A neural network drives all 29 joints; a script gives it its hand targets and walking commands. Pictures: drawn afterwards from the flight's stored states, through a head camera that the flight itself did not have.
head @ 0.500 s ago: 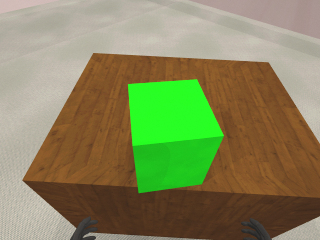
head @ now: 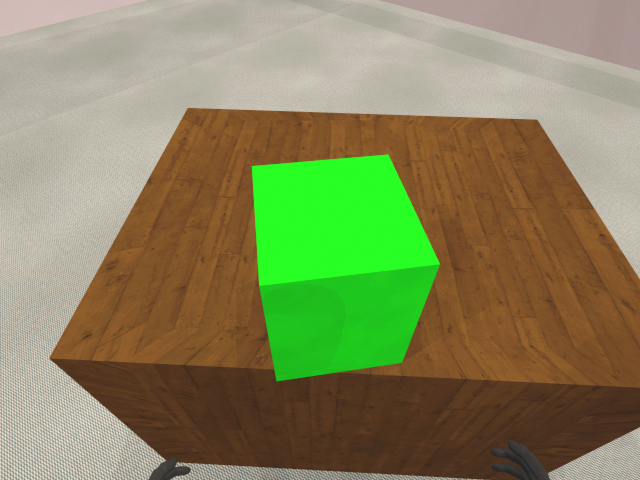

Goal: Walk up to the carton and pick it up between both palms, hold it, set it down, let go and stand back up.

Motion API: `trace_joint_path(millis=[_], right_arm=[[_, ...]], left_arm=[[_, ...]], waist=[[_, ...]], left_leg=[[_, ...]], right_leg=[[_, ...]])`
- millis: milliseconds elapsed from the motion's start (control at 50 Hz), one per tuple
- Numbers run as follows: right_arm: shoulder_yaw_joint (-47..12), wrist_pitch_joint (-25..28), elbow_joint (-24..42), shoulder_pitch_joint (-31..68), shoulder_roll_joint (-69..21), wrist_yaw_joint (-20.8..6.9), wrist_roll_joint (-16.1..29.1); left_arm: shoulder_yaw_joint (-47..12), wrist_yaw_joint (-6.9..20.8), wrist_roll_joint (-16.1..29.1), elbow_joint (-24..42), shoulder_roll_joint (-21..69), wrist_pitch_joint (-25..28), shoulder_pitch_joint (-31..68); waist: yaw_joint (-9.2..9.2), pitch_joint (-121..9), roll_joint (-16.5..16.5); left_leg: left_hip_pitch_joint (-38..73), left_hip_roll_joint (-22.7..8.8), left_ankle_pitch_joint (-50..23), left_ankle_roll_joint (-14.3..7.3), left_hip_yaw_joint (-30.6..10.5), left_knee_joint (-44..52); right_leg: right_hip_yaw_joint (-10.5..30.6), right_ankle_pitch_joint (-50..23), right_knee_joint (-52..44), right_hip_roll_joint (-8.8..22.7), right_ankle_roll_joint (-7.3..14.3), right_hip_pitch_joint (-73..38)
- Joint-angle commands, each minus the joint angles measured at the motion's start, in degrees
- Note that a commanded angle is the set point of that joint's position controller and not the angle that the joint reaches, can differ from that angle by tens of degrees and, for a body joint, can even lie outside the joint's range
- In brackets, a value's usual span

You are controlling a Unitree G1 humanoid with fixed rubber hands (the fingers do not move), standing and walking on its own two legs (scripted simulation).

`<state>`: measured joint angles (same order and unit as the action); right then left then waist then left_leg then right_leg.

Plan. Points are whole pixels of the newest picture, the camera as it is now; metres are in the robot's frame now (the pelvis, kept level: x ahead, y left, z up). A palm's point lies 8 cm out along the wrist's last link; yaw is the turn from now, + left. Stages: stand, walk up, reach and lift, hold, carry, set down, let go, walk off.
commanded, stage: stand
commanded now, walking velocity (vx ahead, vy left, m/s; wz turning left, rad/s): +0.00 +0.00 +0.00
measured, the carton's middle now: (331, 270) +0.42 +0.01 +0.02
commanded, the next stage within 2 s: none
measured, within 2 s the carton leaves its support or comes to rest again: neither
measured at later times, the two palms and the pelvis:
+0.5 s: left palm out of the picture +0.10 +0.24 -0.11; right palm out of the picture +0.11 -0.25 -0.09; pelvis -0.01 +0.00 +0.00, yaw +0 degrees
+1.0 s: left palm out of the picture +0.08 +0.24 -0.11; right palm out of the picture +0.10 -0.25 -0.09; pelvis -0.02 +0.00 +0.00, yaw +0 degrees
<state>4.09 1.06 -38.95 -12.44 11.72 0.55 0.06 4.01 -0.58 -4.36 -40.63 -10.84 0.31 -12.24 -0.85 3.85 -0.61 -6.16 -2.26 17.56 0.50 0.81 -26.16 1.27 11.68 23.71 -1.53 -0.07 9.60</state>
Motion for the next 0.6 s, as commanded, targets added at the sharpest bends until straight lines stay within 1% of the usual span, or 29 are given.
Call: trace_joint_path(millis=[0, 20, 60, 80, 100, 120, 140, 160, 180, 200, 220, 240, 260, 280, 300, 320, 340, 360, 380, 400, 420, 440, 460, 480, 500, 520, 540, 560, 580], right_arm=[[2.94, 1.92, 2.46, 1.37, 14.08, 0.15, -1.79], [2.73, 1.83, 2.04, 1.55, 13.85, 0.12, -1.96], [3.24, 1.87, 2.39, 2.93, 15.09, 0.27, -2.12], [3.26, 1.68, 2.15, 2.01, 14.89, 0.29, -1.97], [3.03, 1.46, 1.87, 1.27, 14.54, 0.39, -1.8], [3.33, 1.4, 1.99, 1.56, 15.18, 0.27, -1.83], [2.79, 1.58, 1.32, 0.47, 13.84, 0.5, -1.98], [3.13, 1.53, 1.88, 1.85, 14.85, 0.34, -1.96], [3.38, 1.47, 1.92, 2.43, 15.51, 0.45, -2.23], [3.59, 1.36, 1.6, 1.58, 15.9, 0.25, -1.7], [3.16, 1.51, 1.65, 1.2, 14.66, 0.12, -1.88], [2.85, 1.52, 1.53, 0.68, 13.55, 0.19, -2.03], [3.08, 1.66, 1.47, 1.95, 14.47, 0.06, -2.05], [3.11, 1.59, 1.67, 2.24, 14.46, 0.25, -1.99], [3.23, 1.48, 2.07, 2.92, 14.77, -0.05, -1.77], [3.12, 1.46, 1.29, 1.01, 14.08, -0.05, -1.98], [3.34, 1.7, 1.28, 1.6, 14.82, 0.03, -1.79], [3.26, 1.51, 1.05, 2.33, 15.18, 0.12, -2.01], [3.46, 1.47, 1.77, 2.96, 15.07, -0.11, -1.86], [3.5, 1.63, 1.29, 1.44, 14.87, 0.13, -2.05], [3.27, 1.69, 1.47, 2.71, 14.96, -0.18, -2.02], [3.59, 1.74, 0.97, 1.52, 15.18, -0.16, -1.85], [3.28, 1.57, 0.96, 1.43, 14.9, -0.07, -1.91], [3.38, 1.56, 1.39, 1.76, 14.61, -0.11, -1.63], [3.16, 1.67, 1.03, 1.65, 13.75, -0.08, -1.77], [3.08, 1.78, 1.42, 2.25, 14.37, -0.08, -1.76], [3.08, 1.59, 1.07, 2.08, 13.87, -0.02, -2.05], [3.03, 1.69, 1.2, 2.29, 14.47, -0.01, -1.92], [3.03, 1.44, 1.32, 2.37, 13.79, 0.13, -1.99]], left_arm=[[3.26, 0.09, 2.44, 1.1, -16.24, 1.7, 3.52], [3.33, 0.04, 2.77, 0.87, -16.25, 1.84, 3.04], [3.01, 0.22, 2.36, 0.67, -15.08, 1.99, 3.88], [3.07, 0.36, 2.62, 0.67, -16.25, 2.14, 2.66], [3.09, 0.31, 2.62, 0.3, -16.22, 2.07, 3.99], [2.91, 0.51, 2.7, 1.08, -15.06, 2.21, 3.77], [2.91, 0.34, 2.75, 0.36, -14.98, 2.28, 3.38], [2.79, 0.46, 2.57, 0.3, -15.63, 2.42, 3.11], [3.07, 0.55, 2.53, 0.17, -15.79, 2.32, 3.34], [3.07, 0.62, 2.68, 0.52, -16.19, 2.34, 3.16], [3.25, 0.51, 2.69, -0.12, -16.38, 2.38, 3.06], [3.1, 0.35, 2.64, -0.23, -16.1, 2.41, 3.25], [3.03, 0.22, 2.5, -0.11, -15.25, 2.42, 2.75], [2.81, 0.31, 2.44, -0.58, -15.35, 2.51, 2.72], [2.83, 0.43, 2.72, 0.23, -14.9, 2.41, 3.56], [2.91, 0.19, 2.79, -0.25, -15.4, 2.52, 3.57], [2.77, 0.19, 2.64, -0.55, -15.25, 2.4, 3.28], [3.13, 0.38, 2.74, -0.7, -15.72, 2.46, 3.07], [3.01, 0.32, 2.75, -0.3, -15.95, 2.37, 3.39], [3.31, 0.22, 2.85, -0.77, -16.5, 2.6, 3.75], [3.17, 0.33, 2.64, -0.6, -15.91, 2.63, 4.09], [2.94, 0.33, 2.75, -1.19, -15.89, 2.63, 3.07], [2.96, 0.35, 2.96, -1.36, -15.81, 2.62, 2.87], [2.7, 0.5, 3.02, -1.28, -15.32, 2.61, 3.15], [2.99, 0.33, 2.67, -1.16, -15.82, 2.72, 3.51], [2.85, 0.6, 2.89, -0.91, -15.33, 2.58, 3.93], [3.07, 0.65, 2.7, -1.52, -16.06, 2.62, 3.72], [3.03, 0.6, 2.94, -1.58, -16.05, 2.56, 3.41], [2.95, 0.67, 2.89, -1.76, -16.16, 2.51, 4.01]], waist=[[0.47, -7.83, 3.24], [0.25, -7.98, 3.76], [0.31, -7.0, 5.06], [0.31, -7.32, 3.62], [1.15, -6.73, 4.99], [0.42, -8.07, 4.26], [0.57, -6.14, 3.79], [0.53, -5.73, 2.99], [0.25, -6.56, 2.9], [0.31, -6.46, 3.99], [0.46, -5.88, 4.87], [0.82, -6.12, 3.23], [0.07, -5.02, 4.89], [0.15, -6.53, 3.74], [0.09, -7.31, 4.49], [0.79, -4.99, 2.64], [0.49, -4.23, 2.86], [-0.14, -5.11, 3.5], [0.21, -4.89, 5.47], [0.71, -5.96, 5.19], [0.23, -5.11, 5.12], [0.58, -4.71, 3.8], [0.4, -4.93, 3.65], [0.7, -5.26, 3.43], [0.5, -5.73, 2.37], [0.41, -5.42, 2.95], [0.6, -6.66, 4.46], [0.65, -4.78, 4.7], [0.71, -5.01, 4.15]], left_leg=[[0.1, -4.3, -17.13, -3.08, -4.62, 4.69], [-0.09, -4.21, -17.49, -3.34, -4.19, 4.56], [-0.5, -3.98, -16.78, -2.97, -4.05, 4.86], [-0.05, -4.33, -17.37, -3.22, -4.54, 4.71], [-0.33, -4.4, -16.71, -3.13, -4.18, 4.43], [-0.49, -4.23, -15.59, -3.27, -4.37, 4.49], [-1.45, -4.07, -14.35, -3.47, -4.5, 5.26], [-1.88, -3.97, -13.21, -3.42, -4.46, 5.25], [-1.4, -4.04, -12.05, -3.28, -4.07, 5.29], [-1.41, -3.67, -11.75, -2.74, -3.75, 5.37], [-1.84, -3.61, -11.99, -2.94, -3.83, 5.64], [-0.9, -3.71, -12.4, -3.04, -3.96, 5.67], [-2.07, -4.0, -11.14, -3.26, -4.6, 5.55], [-1.42, -3.77, -10.44, -3.29, -4.4, 5.64], [-1.4, -3.59, -10.73, -3.03, -4.05, 5.36], [-1.37, -4.06, -10.63, -3.21, -4.83, 5.88], [-2.35, -4.42, -10.36, -3.44, -5.08, 5.61], [-2.63, -3.93, -9.88, -3.55, -4.55, 5.93], [-2.78, -3.74, -9.92, -3.22, -3.67, 5.56], [-1.94, -3.56, -9.93, -3.3, -4.28, 5.87], [-2.49, -3.46, -8.81, -3.02, -4.15, 6.31], [-2.11, -3.59, -9.41, -3.28, -4.57, 6.6], [-1.69, -4.32, -10.69, -3.29, -4.61, 5.87], [-1.65, -3.96, -10.83, -3.37, -4.75, 5.51], [-1.12, -4.33, -10.95, -3.42, -5.37, 5.85], [-2.9, -4.42, -9.88, -3.55, -4.96, 5.65], [-1.14, -3.94, -11.04, -3.14, -4.25, 5.88], [-1.62, -4.08, -10.6, -3.21, -4.59, 6.03], [-1.79, -4.3, -10.18, -3.3, -5.02, 6.8]], right_leg=[[4.58, -15.27, -0.07, 6.39, 2.62, -2.23], [4.83, -16.07, -0.53, 6.22, 2.56, -2.52], [4.67, -15.86, -0.58, 6.33, 2.66, -2.67], [4.62, -15.1, -0.11, 6.61, 2.74, -2.19], [5.22, -15.44, -0.77, 6.67, 2.82, -1.63], [4.59, -14.86, -0.53, 6.24, 2.83, -2.61], [5.49, -13.47, -1.33, 6.55, 2.91, -1.69], [4.62, -12.55, -1.26, 6.29, 2.64, -1.66], [4.84, -11.52, -2.07, 6.29, 2.46, -1.73], [4.9, -12.62, -1.65, 6.47, 2.38, -1.71], [4.79, -13.26, -1.45, 6.42, 2.49, -2.06], [5.06, -12.08, -1.66, 6.19, 2.5, -1.36], [4.9, -11.77, -1.97, 6.49, 2.9, -1.38], [5.37, -10.84, -1.71, 6.83, 2.8, -1.57], [5.01, -10.84, -2.01, 6.26, 2.32, -1.5], [5.3, -9.63, -2.16, 6.53, 3.05, -0.06], [5.17, -10.67, -2.26, 6.61, 2.97, -0.48], [5.73, -9.5, -2.76, 6.91, 2.74, -1.11], [5.78, -11.21, -2.61, 6.73, 2.64, -1.56], [6.07, -11.06, -2.46, 7.0, 3.02, -1.41], [5.28, -10.34, -2.54, 6.42, 2.53, -0.97], [5.66, -9.53, -2.51, 6.54, 2.52, -1.2], [5.51, -10.02, -2.39, 6.74, 2.58, -1.14], [5.01, -10.49, -2.38, 6.34, 2.59, -0.44], [5.24, -9.34, -2.28, 6.68, 2.97, -0.52], [5.34, -10.65, -2.68, 6.53, 2.42, -1.77], [5.54, -10.33, -2.13, 6.9, 2.79, -1.78], [5.48, -10.37, -2.57, 6.47, 2.69, -0.33], [5.1, -9.68, -2.32, 6.65, 2.81, -1.0]])
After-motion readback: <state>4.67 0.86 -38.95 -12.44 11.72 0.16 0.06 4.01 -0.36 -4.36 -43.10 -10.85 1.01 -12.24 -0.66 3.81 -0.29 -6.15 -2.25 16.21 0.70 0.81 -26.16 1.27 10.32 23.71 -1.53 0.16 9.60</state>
